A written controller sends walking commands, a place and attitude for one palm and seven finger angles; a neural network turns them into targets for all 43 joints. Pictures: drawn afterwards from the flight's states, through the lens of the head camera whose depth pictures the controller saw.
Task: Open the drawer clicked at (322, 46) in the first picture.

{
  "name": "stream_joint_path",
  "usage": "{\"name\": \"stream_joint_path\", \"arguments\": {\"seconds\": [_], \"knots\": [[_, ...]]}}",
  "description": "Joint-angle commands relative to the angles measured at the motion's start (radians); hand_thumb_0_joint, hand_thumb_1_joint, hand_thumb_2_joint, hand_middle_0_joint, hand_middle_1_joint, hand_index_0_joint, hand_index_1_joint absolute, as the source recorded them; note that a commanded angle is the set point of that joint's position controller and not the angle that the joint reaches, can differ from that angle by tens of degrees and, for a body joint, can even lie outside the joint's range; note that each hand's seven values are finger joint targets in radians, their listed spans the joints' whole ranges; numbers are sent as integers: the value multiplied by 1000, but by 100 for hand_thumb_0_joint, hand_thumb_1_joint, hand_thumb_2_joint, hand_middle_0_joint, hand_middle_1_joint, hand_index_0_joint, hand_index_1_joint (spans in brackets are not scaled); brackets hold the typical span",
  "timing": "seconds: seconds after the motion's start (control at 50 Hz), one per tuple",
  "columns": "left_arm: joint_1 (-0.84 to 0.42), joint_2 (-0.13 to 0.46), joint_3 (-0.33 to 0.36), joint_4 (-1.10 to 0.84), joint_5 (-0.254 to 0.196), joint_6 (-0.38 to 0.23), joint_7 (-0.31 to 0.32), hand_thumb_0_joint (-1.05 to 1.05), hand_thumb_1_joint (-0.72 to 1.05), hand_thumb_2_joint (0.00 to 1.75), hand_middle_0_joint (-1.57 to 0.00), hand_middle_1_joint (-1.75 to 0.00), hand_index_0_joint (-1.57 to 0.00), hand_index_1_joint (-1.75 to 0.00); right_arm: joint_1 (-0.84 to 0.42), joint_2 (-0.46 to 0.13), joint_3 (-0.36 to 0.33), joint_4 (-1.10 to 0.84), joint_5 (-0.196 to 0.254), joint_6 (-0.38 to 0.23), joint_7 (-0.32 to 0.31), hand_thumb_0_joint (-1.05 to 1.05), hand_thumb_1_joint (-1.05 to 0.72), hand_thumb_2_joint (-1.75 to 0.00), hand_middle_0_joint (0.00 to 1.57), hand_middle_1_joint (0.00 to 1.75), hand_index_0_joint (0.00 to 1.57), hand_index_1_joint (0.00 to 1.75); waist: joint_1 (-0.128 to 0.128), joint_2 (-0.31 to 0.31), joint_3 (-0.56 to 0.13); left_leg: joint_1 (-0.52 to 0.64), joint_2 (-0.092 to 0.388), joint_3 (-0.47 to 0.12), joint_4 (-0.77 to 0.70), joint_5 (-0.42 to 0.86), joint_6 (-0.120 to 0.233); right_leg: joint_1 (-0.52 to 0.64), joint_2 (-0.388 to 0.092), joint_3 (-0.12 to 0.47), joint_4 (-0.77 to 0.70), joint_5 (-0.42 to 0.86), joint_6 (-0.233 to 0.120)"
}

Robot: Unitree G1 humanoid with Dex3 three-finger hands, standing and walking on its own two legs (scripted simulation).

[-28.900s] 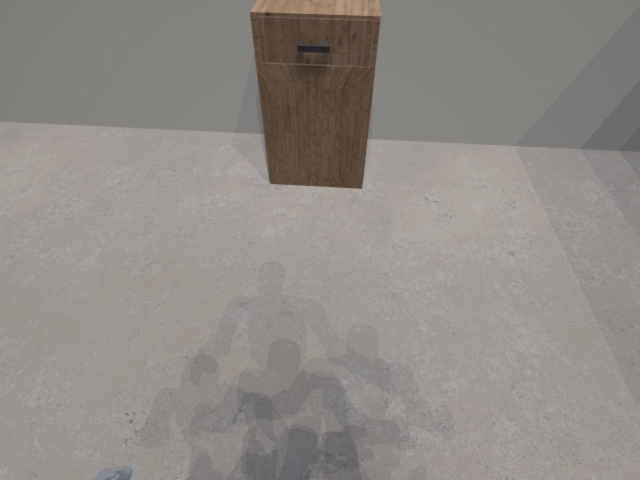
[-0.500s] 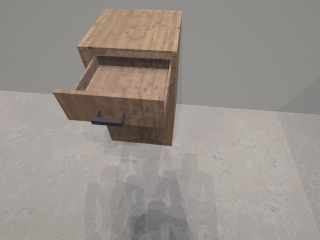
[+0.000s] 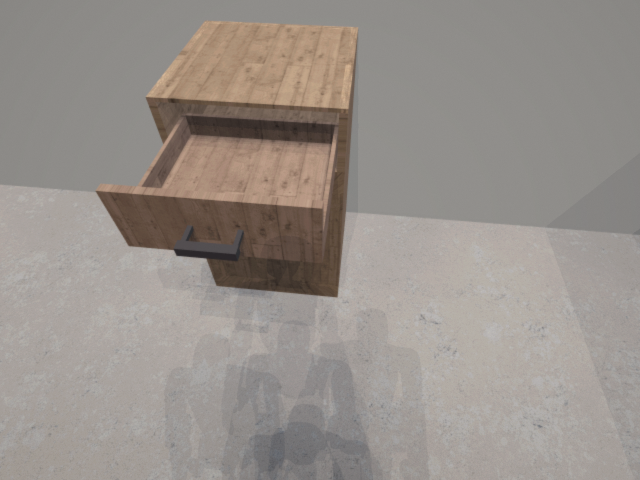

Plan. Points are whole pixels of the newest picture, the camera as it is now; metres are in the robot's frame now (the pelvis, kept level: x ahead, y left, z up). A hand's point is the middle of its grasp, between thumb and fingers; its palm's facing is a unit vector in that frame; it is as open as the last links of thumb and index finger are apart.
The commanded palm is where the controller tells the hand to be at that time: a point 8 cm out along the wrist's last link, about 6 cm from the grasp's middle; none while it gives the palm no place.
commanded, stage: look to check the result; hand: left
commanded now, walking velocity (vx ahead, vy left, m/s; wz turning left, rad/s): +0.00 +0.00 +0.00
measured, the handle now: (210, 241) +0.52 +0.24 -0.09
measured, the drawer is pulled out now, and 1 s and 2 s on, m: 0.30 0.30 0.30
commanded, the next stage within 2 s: stand and wait in 0.52 s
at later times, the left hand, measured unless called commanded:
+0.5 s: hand out of the picture +0.00 +0.16 -0.17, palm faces +0.05 -0.98 -0.19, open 7.4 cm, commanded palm none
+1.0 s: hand out of the picture +0.00 +0.15 -0.17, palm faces +0.06 -0.98 -0.18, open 7.4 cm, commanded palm none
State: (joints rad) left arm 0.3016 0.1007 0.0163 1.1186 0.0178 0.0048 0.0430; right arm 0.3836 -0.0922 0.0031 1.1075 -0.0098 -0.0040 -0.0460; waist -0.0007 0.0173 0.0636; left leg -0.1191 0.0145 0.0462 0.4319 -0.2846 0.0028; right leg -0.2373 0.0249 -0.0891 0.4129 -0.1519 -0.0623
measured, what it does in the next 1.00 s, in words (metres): stands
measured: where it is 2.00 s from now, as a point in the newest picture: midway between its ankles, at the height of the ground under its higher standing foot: outside the picture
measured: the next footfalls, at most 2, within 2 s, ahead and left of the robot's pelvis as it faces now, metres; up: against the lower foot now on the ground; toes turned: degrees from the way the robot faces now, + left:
none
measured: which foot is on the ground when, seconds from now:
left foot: down 0.00-1.00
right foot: down 0.00-1.00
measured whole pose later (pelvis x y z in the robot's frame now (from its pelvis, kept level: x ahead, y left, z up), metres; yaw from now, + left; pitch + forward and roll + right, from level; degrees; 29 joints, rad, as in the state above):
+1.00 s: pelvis +0.02 +0.00 +0.00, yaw +0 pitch -2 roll +0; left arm 0.29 0.10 0.02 1.14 0.02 0.00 0.04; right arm 0.35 -0.09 0.00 1.13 -0.01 0.00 -0.05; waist 0.00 0.02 0.08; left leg -0.07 0.02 0.04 0.39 -0.29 -0.01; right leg -0.20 0.03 -0.09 0.40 -0.17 -0.07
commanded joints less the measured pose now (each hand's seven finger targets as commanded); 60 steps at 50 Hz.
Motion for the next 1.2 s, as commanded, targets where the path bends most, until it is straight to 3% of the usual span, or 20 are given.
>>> {"name": "stream_joint_path", "arguments": {"seconds": [0.0, 0.12, 0.2, 0.48, 1.18], "knots": [[72, 90, 17, -13, -6, -12, 2, 0, 90, 90, -20, -30, -20, -30, 122, -57, -7, -1, -2, -2, -1, 0, -90, -90, 20, 30, 20, 30, -4, 4, 58, -116, 81, -79, -105, 66, 45, 52, -119, 142, -90, -31, -11], [73, 92, 16, -4, -7, -14, 1, 0, 90, 90, -20, -30, -20, -30, 113, -60, -7, 4, 0, -3, -3, 0, -90, -90, 20, 30, 20, 30, -5, 1, 31, -94, 78, -72, -102, 97, 41, 81, -125, 141, -86, 18, -10], [71, 90, 15, 1, -7, -13, 2, 0, 90, 90, -20, -30, -20, -30, 101, -61, -8, 5, 0, -1, -3, 0, -90, -90, 20, 30, 20, 30, -4, 3, 58, -93, 79, -73, -106, 95, 40, 60, -123, 138, -87, 8, -10], [73, 90, 16, 2, -6, -16, 3, 0, 90, 90, -20, -30, -20, -30, 88, -64, -9, 10, 3, -2, -4, 0, -90, -90, 20, 30, 20, 30, -3, -17, 50, -73, 81, -70, -110, 112, 38, 66, -121, 137, -86, 36, -9], [75, 91, 19, 13, -6, -17, 2, 0, 90, 90, -20, -30, -20, -30, 80, -57, -12, 26, 1, 2, -6, 0, -90, -90, 20, 30, 20, 30, 1, 2, 55, -60, 78, -64, -115, 107, 34, 70, -121, 133, -100, 16, -7]]}}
